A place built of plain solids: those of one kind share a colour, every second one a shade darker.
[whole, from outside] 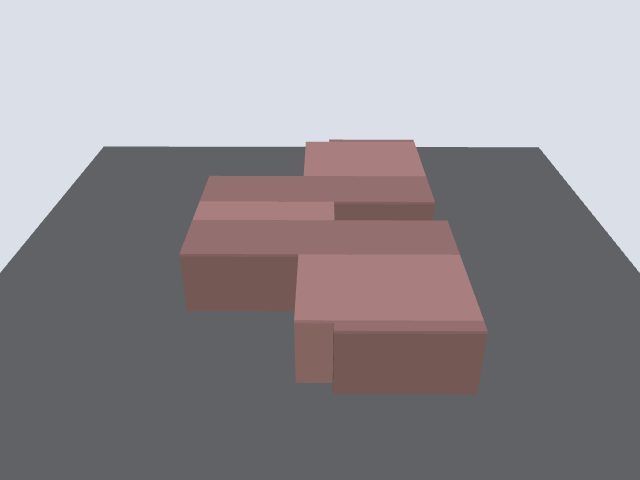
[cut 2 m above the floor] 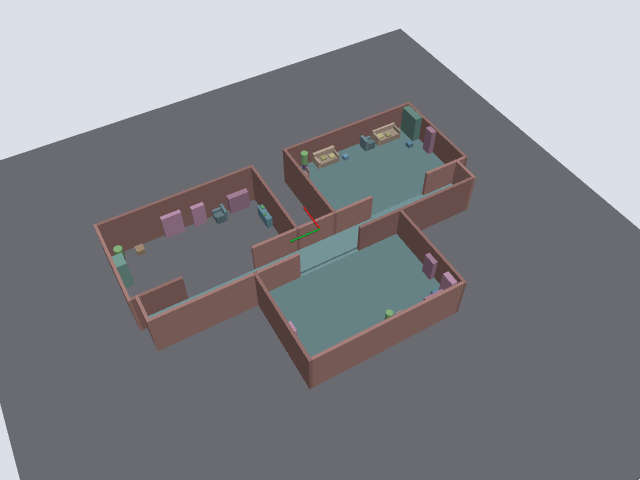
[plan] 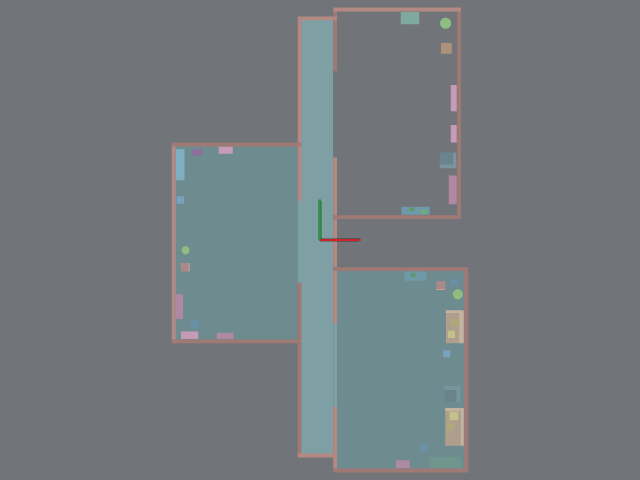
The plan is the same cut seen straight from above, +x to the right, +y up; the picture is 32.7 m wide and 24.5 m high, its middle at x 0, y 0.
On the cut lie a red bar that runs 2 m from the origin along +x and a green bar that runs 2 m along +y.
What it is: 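A storey of a split-level house; a hall and three lower rooms open beside it; the rooms' floors lie 1.07 m, 0.164 m and not at all below the hall's; a bare drop, one riser, a flush line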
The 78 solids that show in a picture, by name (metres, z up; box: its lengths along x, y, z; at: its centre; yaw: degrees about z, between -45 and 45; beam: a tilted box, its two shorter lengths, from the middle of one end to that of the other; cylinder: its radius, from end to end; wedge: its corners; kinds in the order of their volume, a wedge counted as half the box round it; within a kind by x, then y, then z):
{
 "floor_1": {"box": [6.22, 9.85, 0.95], "at": [-4.25, -0.15, 0.43]},
 "floor_2": {"box": [0.2, 4.19, 0.95], "at": [-1.04, -0.09, 0.43]},
 "floor_3": {"box": [1.61, 22.12, 1.12], "at": [-0.14, 0.16, 0.51]},
 "floor_4": {"box": [0.2, 4.25, 1.12], "at": [0.77, -6.39, 0.51]},
 "floor_5": {"box": [6.49, 10.08, 1.12], "at": [4.12, -6.62, 0.51]},
 "wall_1": {"box": [0.2, 9.85, 3.7], "at": [-7.47, -0.15, 1.8]},
 "wall_2": {"box": [6.62, 0.2, 3.7], "at": [-4.25, -5.18, 1.8]},
 "wall_3": {"box": [6.62, 0.2, 3.7], "at": [-4.25, 4.88, 1.8]},
 "wall_4": {"box": [0.2, 5.63, 3.7], "at": [-1.04, -8.09, 1.8]},
 "wall_5": {"box": [0.2, 2.89, 3.7], "at": [-1.04, -3.63, 1.8]},
 "wall_6": {"box": [0.2, 2.77, 3.7], "at": [-1.04, 3.39, 1.8]},
 "wall_7": {"box": [0.2, 6.24, 3.7], "at": [-1.04, 8.1, 1.8]},
 "wall_8": {"box": [2.01, 0.2, 3.7], "at": [-0.14, -11.0, 1.8]},
 "wall_9": {"box": [2.01, 0.2, 3.7], "at": [-0.14, 11.31, 1.8]},
 "wall_10": {"box": [0.2, 0.56, 3.7], "at": [0.77, -11.38, 1.8]},
 "wall_11": {"box": [0.2, 2.39, 3.7], "at": [0.77, -9.71, 1.8]},
 "wall_12": {"box": [0.2, 2.67, 3.7], "at": [0.77, -2.92, 1.8]},
 "wall_13": {"box": [0.2, 2.45, 3.7], "at": [0.77, -0.16, 1.8]},
 "wall_14": {"box": [0.2, 2.95, 3.7], "at": [0.77, 2.74, 1.8]},
 "wall_15": {"box": [0.2, 2.6, 3.7], "at": [0.77, 9.91, 1.8]},
 "wall_16": {"box": [0.2, 0.25, 3.7], "at": [0.77, 11.54, 1.8]},
 "wall_17": {"box": [6.53, 0.2, 3.7], "at": [3.94, 1.17, 1.8]},
 "wall_18": {"box": [6.53, 0.2, 3.7], "at": [3.94, 11.76, 1.8]},
 "wall_19": {"box": [6.89, 0.2, 3.7], "at": [4.12, -11.76, 1.8]},
 "wall_20": {"box": [6.89, 0.2, 3.7], "at": [4.12, -1.49, 1.8]},
 "wall_21": {"box": [0.2, 10.4, 3.7], "at": [7.1, 6.47, 1.8]},
 "wall_22": {"box": [0.2, 10.08, 3.7], "at": [7.46, -6.62, 1.8]},
 "roof_1": {"box": [8.44, 2.45, 0.16], "at": [-3.35, -0.16, 3.73]},
 "roof_2": {"box": [14.77, 3.91, 0.16], "at": [-0.18, 3.02, 3.73]},
 "roof_3": {"box": [15.13, 3.89, 0.16], "at": [0.0, -3.33, 3.73]},
 "roof_4": {"box": [8.34, 6.44, 0.16], "at": [3.03, 8.2, 3.73]},
 "roof_5": {"box": [8.71, 5.83, 0.16], "at": [3.21, -8.19, 3.73]},
 "roof_6": {"box": [6.53, 0.45, 0.16], "at": [3.94, 11.64, 3.73]},
 "roof_7": {"box": [6.89, 0.76, 0.16], "at": [4.12, -11.48, 3.73]},
 "case_1": {"box": [0.35, 1.27, 1.68], "at": [-7.17, -3.4, 1.74]},
 "case_2": {"box": [0.88, 0.39, 1.78], "at": [-6.66, -4.86, 1.79]},
 "case_3": {"box": [0.83, 0.32, 1.57], "at": [-4.84, -4.89, 1.69]},
 "case_4": {"box": [0.72, 0.36, 1.39], "at": [-4.81, 4.58, 1.59]},
 "case_5": {"box": [0.71, 0.4, 1.96], "at": [4.23, -11.44, 2.04]},
 "case_6": {"box": [0.42, 1.47, 1.48], "at": [6.77, 2.56, 0.69]},
 "case_7": {"box": [0.31, 0.9, 1.76], "at": [6.83, 5.42, 0.83]},
 "case_8": {"box": [0.31, 1.34, 1.88], "at": [6.83, 7.25, 0.89]},
 "wardrobe_1": {"box": [0.96, 0.64, 2.18], "at": [4.59, 11.32, 1.04]},
 "wardrobe_2": {"box": [1.61, 0.56, 2.15], "at": [6.39, -11.36, 2.14]},
 "sofa_1": {"box": [0.69, 1.4, 0.41], "at": [6.77, -4.43, 1.27]},
 "sofa_2": {"box": [0.69, 0.15, 0.61], "at": [6.77, -3.65, 1.37]},
 "sofa_3": {"box": [0.77, 0.15, 0.68], "at": [6.78, -10.42, 1.41]},
 "sofa_4": {"box": [0.77, 1.62, 0.44], "at": [6.78, -9.54, 1.28]},
 "sofa_5": {"box": [0.77, 0.15, 0.68], "at": [6.78, -8.65, 1.41]},
 "sofa_6": {"box": [0.23, 1.7, 0.83], "at": [7.23, -4.43, 1.48]},
 "sofa_7": {"box": [0.18, 1.92, 0.79], "at": [7.25, -9.54, 1.46]},
 "sideboard_1": {"box": [0.43, 1.59, 0.81], "at": [-7.13, 3.85, 1.3]},
 "sideboard_2": {"box": [1.11, 0.48, 0.81], "at": [4.86, -1.85, 1.47]},
 "sideboard_3": {"box": [1.45, 0.41, 0.87], "at": [4.88, 1.49, 0.39]},
 "armchair_1": {"box": [0.18, 0.61, 0.7], "at": [6.21, 4.16, 0.3]},
 "armchair_2": {"box": [0.2, 0.61, 0.6], "at": [6.46, -7.96, 1.36]},
 "armchair_3": {"box": [0.85, 0.19, 0.93], "at": [6.54, 3.76, 0.42]},
 "armchair_4": {"box": [0.49, 0.61, 0.47], "at": [6.54, 4.16, 0.18]},
 "armchair_5": {"box": [0.4, 0.61, 0.41], "at": [6.76, -7.96, 1.27]},
 "armchair_6": {"box": [0.8, 0.21, 0.91], "at": [6.76, -7.55, 1.52]},
 "armchair_7": {"box": [0.18, 0.61, 0.7], "at": [6.87, 4.16, 0.3]},
 "armchair_8": {"box": [0.2, 0.61, 0.6], "at": [7.06, -7.96, 1.36]},
 "bush_1": {"cylinder": 0.21, "from": [-6.86, -0.52, 1.43], "to": [-6.86, -0.52, 2.59]},
 "bush_2": {"cylinder": 0.28, "from": [6.41, 11.06, 0.42], "to": [6.41, 11.06, 1.12]},
 "bush_3": {"cylinder": 0.26, "from": [7.03, -2.77, 1.6], "to": [7.03, -2.77, 2.51]},
 "basket_1": {"box": [0.38, 0.38, 0.37], "at": [-7.13, 2.04, 1.09]},
 "basket_2": {"box": [0.43, 0.43, 0.37], "at": [-6.37, -4.32, 1.09]},
 "basket_3": {"box": [0.39, 0.39, 0.33], "at": [5.29, -10.57, 1.23]},
 "basket_4": {"box": [0.36, 0.36, 0.29], "at": [6.47, -5.81, 1.21]},
 "basket_5": {"box": [0.36, 0.36, 0.32], "at": [6.85, -2.15, 1.23]},
 "chair_1": {"box": [0.42, 0.44, 0.41], "at": [-6.91, -1.39, 1.11]},
 "chair_2": {"box": [0.46, 0.4, 0.41], "at": [6.16, -2.3, 1.27]},
 "pouf_1": {"box": [0.54, 0.54, 0.43], "at": [6.45, 9.78, 0.17]},
 "cushion_1": {"box": [0.38, 0.38, 0.14], "at": [6.66, -9.55, 1.57]},
 "cushion_2": {"box": [0.37, 0.37, 0.14], "at": [6.71, -4.81, 1.54]},
 "cushion_3": {"box": [0.44, 0.44, 0.11], "at": [6.83, -8.98, 1.56]},
 "cushion_4": {"box": [0.38, 0.38, 0.13], "at": [6.87, -4.2, 1.54]},
 "toybox_1": {"box": [0.5, 0.33, 0.31], "at": [-6.27, 4.47, 1.06]}
}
